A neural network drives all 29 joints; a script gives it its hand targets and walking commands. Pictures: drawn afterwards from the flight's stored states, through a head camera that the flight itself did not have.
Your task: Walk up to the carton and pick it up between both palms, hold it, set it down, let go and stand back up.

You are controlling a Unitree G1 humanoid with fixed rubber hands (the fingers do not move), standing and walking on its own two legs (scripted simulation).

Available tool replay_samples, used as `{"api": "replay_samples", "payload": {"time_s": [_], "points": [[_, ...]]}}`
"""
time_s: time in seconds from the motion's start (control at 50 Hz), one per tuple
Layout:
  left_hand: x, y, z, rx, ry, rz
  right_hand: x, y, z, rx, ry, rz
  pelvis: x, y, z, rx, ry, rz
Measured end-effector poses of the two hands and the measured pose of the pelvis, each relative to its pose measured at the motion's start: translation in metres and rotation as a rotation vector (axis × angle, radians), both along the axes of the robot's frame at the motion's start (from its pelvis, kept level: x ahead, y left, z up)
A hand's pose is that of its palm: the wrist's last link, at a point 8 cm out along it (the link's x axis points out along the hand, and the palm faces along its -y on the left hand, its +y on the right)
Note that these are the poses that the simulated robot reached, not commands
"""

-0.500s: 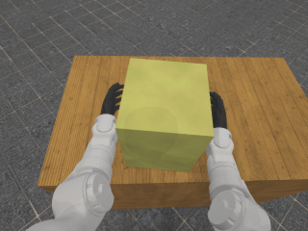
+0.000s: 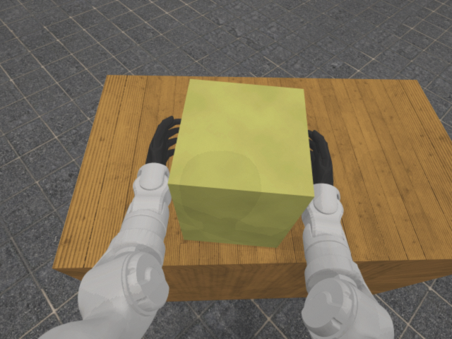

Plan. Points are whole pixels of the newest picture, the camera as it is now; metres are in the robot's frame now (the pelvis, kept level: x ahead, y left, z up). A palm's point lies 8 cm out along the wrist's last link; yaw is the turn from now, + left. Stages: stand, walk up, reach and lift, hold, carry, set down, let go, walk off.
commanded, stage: set down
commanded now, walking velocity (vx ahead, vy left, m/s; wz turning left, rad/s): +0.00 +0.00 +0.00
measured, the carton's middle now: (237, 171) +0.44 -0.02 +0.00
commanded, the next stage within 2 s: none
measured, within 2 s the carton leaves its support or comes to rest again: neither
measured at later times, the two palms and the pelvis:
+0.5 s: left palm (153, 152) +0.46 +0.14 +0.02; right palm (319, 175) +0.42 -0.17 +0.01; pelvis -0.01 +0.01 -0.02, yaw -3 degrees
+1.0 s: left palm (136, 137) +0.46 +0.16 +0.07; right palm (357, 155) +0.42 -0.22 +0.07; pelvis -0.04 +0.00 -0.04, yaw -2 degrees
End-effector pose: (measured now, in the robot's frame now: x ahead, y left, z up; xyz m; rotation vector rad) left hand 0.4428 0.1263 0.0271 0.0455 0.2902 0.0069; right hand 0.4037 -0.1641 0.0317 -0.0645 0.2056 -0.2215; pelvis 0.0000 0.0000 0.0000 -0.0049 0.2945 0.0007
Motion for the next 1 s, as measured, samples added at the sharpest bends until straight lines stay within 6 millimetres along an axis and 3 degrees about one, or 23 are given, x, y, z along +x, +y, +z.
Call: {"api": "replay_samples", "payload": {"time_s": [0.18, 0.34, 0.48, 0.74, 0.84, 1.0], "points": [[0.001, 0.000, -0.001, 0.016, 0.004, -0.001, 0.001, -0.001, -0.001, 0.004, 0.014, 0.012, -0.001, 0.000, -0.001, 0.000, 0.003, -0.022], [0.010, 0.000, -0.011, 0.021, 0.050, -0.003, 0.004, -0.003, -0.018, 0.060, 0.103, 0.022, -0.004, 0.002, -0.010, -0.010, 0.098, -0.041], [0.018, 0.010, -0.005, 0.031, 0.044, 0.002, 0.012, -0.007, -0.022, 0.065, 0.114, 0.021, -0.009, 0.005, -0.021, -0.021, 0.160, -0.039], [0.009, 0.055, 0.001, 0.060, 0.010, 0.069, 0.014, -0.060, -0.001, 0.041, 0.079, -0.035, -0.027, 0.004, -0.033, -0.020, 0.192, -0.036], [0.011, 0.050, 0.015, 0.044, -0.035, 0.053, 0.017, -0.067, 0.014, 0.058, 0.052, -0.010, -0.035, 0.000, -0.038, -0.014, 0.204, -0.033], [0.014, 0.032, 0.046, 0.022, -0.056, 0.012, 0.018, -0.057, 0.038, 0.067, 0.040, 0.026, -0.043, -0.005, -0.037, -0.001, 0.177, -0.028]]}}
